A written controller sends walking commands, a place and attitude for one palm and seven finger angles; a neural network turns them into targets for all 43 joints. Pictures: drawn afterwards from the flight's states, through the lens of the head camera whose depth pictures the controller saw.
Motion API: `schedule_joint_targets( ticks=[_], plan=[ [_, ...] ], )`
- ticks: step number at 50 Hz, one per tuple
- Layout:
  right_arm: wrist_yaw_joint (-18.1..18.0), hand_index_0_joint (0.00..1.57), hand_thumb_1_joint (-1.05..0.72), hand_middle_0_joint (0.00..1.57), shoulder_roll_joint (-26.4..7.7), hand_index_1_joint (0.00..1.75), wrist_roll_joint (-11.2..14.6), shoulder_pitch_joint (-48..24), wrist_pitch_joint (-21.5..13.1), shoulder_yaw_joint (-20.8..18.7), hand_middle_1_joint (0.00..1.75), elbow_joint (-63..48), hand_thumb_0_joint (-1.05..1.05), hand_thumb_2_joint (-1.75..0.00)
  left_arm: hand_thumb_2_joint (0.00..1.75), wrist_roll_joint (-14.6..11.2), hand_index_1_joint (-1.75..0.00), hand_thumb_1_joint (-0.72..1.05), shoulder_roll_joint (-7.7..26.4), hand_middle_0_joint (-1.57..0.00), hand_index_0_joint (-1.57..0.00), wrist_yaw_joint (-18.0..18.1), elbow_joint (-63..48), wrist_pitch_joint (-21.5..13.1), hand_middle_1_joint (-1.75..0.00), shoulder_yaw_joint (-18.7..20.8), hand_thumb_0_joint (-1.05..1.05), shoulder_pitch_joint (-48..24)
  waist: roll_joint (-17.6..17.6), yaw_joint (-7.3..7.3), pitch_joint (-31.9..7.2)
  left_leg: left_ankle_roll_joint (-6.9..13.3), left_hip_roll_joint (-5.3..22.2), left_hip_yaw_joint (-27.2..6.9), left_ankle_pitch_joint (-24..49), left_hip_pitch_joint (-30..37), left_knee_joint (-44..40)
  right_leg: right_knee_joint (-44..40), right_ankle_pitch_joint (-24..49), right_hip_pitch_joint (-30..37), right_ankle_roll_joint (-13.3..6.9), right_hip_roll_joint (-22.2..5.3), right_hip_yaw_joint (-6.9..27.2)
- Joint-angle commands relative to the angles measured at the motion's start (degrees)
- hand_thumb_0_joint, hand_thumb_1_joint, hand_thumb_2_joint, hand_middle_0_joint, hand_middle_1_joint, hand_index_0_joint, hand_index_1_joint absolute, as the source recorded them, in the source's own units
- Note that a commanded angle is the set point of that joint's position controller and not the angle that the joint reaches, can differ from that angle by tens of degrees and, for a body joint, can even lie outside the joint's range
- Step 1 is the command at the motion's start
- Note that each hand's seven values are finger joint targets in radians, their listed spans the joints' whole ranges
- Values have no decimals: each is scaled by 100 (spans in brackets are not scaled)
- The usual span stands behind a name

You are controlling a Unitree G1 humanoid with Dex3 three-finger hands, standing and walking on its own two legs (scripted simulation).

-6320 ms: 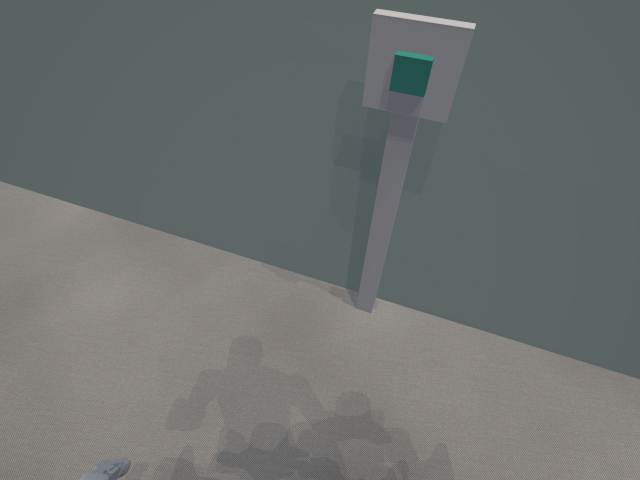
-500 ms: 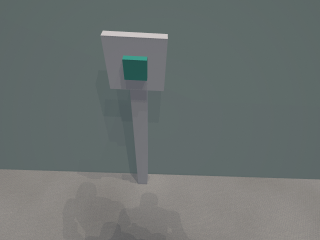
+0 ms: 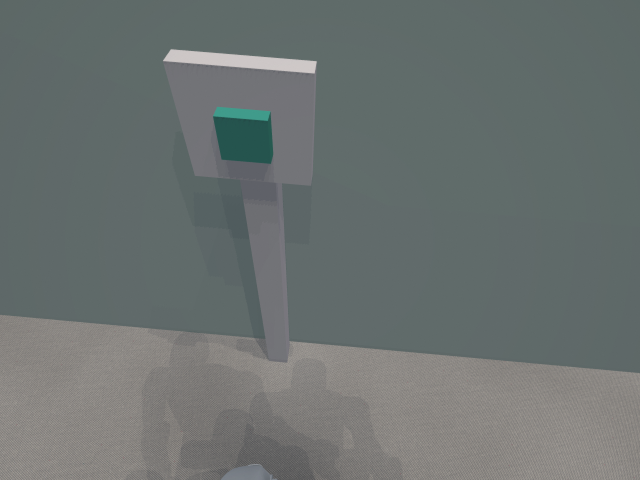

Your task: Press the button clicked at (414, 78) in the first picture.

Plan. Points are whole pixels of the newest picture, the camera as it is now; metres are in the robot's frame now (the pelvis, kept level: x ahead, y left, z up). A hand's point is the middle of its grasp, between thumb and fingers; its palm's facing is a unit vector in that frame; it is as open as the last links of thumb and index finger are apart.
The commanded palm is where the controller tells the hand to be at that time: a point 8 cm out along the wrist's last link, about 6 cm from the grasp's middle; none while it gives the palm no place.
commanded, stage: shuffle to correct the standing spot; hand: left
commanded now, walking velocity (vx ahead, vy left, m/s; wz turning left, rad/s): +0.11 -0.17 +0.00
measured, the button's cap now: (245, 134) +0.51 +0.15 +0.15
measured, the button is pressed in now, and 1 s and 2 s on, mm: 0 0 0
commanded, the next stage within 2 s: come to a stop and stand still in 0.14 s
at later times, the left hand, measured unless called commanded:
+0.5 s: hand out of the picture +0.11 +0.10 -0.17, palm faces +0.00 -0.97 -0.26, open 7.3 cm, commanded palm none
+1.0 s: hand out of the picture +0.05 +0.14 -0.18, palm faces +0.09 -0.98 -0.20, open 7.4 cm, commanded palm none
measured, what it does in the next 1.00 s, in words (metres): steps on the spot: left foot, then right foot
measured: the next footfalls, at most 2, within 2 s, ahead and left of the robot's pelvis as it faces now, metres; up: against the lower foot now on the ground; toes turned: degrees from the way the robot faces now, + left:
left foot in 0.08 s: +0.09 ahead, +0.09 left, +0.00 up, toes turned +8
right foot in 0.44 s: +0.14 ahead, -0.23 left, +0.00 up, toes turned -6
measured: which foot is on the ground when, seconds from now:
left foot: up 0.00-0.06, down 0.08-0.44, up 0.46-0.82, down 0.84-1.00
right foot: down 0.00-0.10, up 0.12-0.42, down 0.44-0.84, up 0.86-1.00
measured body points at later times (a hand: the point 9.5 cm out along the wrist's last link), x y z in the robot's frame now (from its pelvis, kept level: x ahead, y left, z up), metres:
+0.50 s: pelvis +0.06 -0.09 -0.01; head +0.09 -0.11 +0.44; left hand +0.11 +0.15 -0.15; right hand +0.07 -0.33 -0.18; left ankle +0.04 +0.07 -0.72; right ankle +0.10 -0.23 -0.73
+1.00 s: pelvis +0.03 -0.05 +0.00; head +0.04 -0.02 +0.45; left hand +0.04 +0.19 -0.16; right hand +0.10 -0.28 -0.13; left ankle +0.03 +0.03 -0.73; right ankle +0.02 -0.19 -0.67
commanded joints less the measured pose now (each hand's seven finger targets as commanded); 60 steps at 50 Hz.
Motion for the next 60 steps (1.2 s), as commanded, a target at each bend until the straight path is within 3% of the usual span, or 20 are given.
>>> schedule_joint_targets(
  ticks=[1,3,4,5,9,13,18,20,21,22,24,29,39,40,42,44,48,54,57,60],
  plan=[
    [-65,20,-90,20,-142,30,1,291,-198,54,30,-235,0,-90,90,-62,-30,90,712,-20,-20,12,-22,1,-30,165,0,498,-361,-218,-88,74,-184,341,570,706,-1351,133,4504,127,-401,-1192,731],
    [-178,20,-90,20,-593,30,-35,1334,-267,-46,30,84,0,-90,90,-115,-30,90,624,-20,-20,-34,-78,29,-30,159,0,473,179,-642,-771,372,490,-434,2176,2767,-2171,1787,3519,-857,-11,-920,613],
    [-234,20,-90,20,-1181,30,-49,1805,-295,-159,30,131,0,-90,90,-162,-30,90,304,-20,-20,-54,-202,30,-30,108,0,630,1628,-661,-1122,1168,2242,-2677,3832,3734,-2465,3353,51,-2331,354,-365,274],
    [-252,20,-90,20,-1359,30,1,1883,-220,-159,30,108,0,-90,90,-107,-30,90,587,-20,-20,-43,-357,67,-30,157,0,377,1383,-731,-1040,1723,2992,-3471,4027,3526,-2911,4484,-1302,-2748,338,-312,776],
    [-253,20,-90,20,-698,30,-26,571,-307,-16,30,-142,0,-90,90,18,-30,90,466,-20,-20,-167,-416,258,-30,292,0,-172,840,-115,665,942,2018,-1672,2710,895,-3511,4712,62,-2723,561,-776,1103],
    [-193,20,-90,20,-901,30,-70,184,-313,-101,30,-330,0,-90,90,-26,-30,90,204,-20,-20,-230,-428,435,-30,293,0,53,1064,111,306,617,1378,-402,2149,531,-3455,3652,575,-2088,735,-801,751],
    [-55,20,-90,20,-987,30,-91,165,-154,-148,30,-392,0,-90,90,-100,-30,90,233,-20,-20,-135,-506,201,-30,221,0,-223,1304,29,18,402,978,-253,1643,817,-2669,1330,669,-1115,876,-560,185],
    [-1,20,-90,20,-822,30,-50,306,-106,-148,30,-387,0,-90,90,-78,-30,90,656,-20,-20,-75,-406,57,-30,291,0,161,434,186,-221,-34,498,-68,578,573,-1808,331,1498,-283,889,-683,409],
    [22,20,-90,20,-453,30,-9,528,-53,-96,30,-447,0,-90,90,-37,-30,90,1220,-20,-20,-14,-469,-26,-30,373,0,109,-983,112,-360,-299,79,93,-762,154,-890,-39,2197,-243,612,-1785,1715],
    [11,20,-90,20,-347,30,33,635,9,-99,30,-606,0,-90,90,-55,-30,90,1652,-20,-20,-5,-641,8,-30,443,0,-4,-1685,107,-570,-293,-107,-205,-1348,148,-140,-436,2770,-481,92,-2639,2614],
    [11,20,-90,20,-362,30,36,268,97,-136,30,-666,0,-90,90,-33,-30,90,1579,-20,-20,10,-778,61,-30,461,0,-423,-1184,82,-263,-257,-57,-391,-1199,30,810,-482,2764,-943,-274,-2637,2561],
    [94,20,-90,20,-598,30,40,174,199,-175,30,-577,0,-90,90,-53,-30,90,1427,-20,-20,135,-884,90,-30,502,0,-696,-1068,79,-377,-467,-146,-584,-402,-359,1562,-150,3958,-488,-307,-2403,1751],
    [111,20,-90,20,-412,30,65,472,112,-120,30,-657,0,-90,90,-32,-30,90,1573,-20,-20,98,-1021,269,-30,570,0,-1054,-856,-129,-476,-348,-370,-127,443,1563,-1752,-48,1354,-1453,-120,-2042,1603],
    [87,20,-90,20,-495,30,71,743,78,-127,30,-577,0,-90,90,-75,-30,90,1450,-20,-20,80,-1038,316,-30,539,0,-1098,-485,-258,-507,-326,-319,-113,804,2104,-2387,307,908,-1776,97,-1752,1343],
    [37,20,-90,20,-1333,30,-3,645,48,-278,30,-761,0,-90,90,-118,-30,90,719,-20,-20,42,-1223,424,-30,381,0,-1129,2273,-289,-92,387,1609,-2452,830,1549,-3741,2275,-1223,-2785,729,-561,435],
    [-26,20,-90,20,-1110,30,-52,-9,47,-192,30,-978,0,-90,90,-83,-30,90,833,-20,-20,32,-1157,449,-30,378,0,-1237,1458,-111,214,928,1609,-2197,788,458,-3884,3379,-741,-2340,601,-734,1076],
    [-77,20,-90,20,-803,30,-12,-241,-50,-57,30,-925,0,-90,90,-57,-30,90,726,-20,-20,-26,-667,398,-30,371,0,-678,1012,98,-18,666,793,-1180,1650,1020,-3482,3823,79,-2170,667,-588,946],
    [-138,20,-90,20,-768,30,-29,467,-96,-65,30,-527,0,-90,90,-99,-30,90,535,-20,-20,8,-642,290,-30,210,0,-940,806,-199,-163,934,1109,-1596,2993,2028,-3206,1481,-625,-1568,678,-616,763],
    [-122,20,-90,20,-755,30,37,475,-115,-34,30,-399,0,-90,90,-125,-30,90,509,-20,-20,50,-377,191,-30,177,0,-401,492,23,-488,582,823,-1437,2781,1906,-2822,-203,683,-500,641,-621,803],
    [-72,20,-90,20,-447,30,95,419,-146,68,30,-366,0,-90,90,-140,-30,90,835,-20,-20,96,-250,76,-30,138,0,-385,-287,-118,-264,-13,174,-828,1576,1276,-2672,-293,2440,-107,177,-1554,1672]
  ],
)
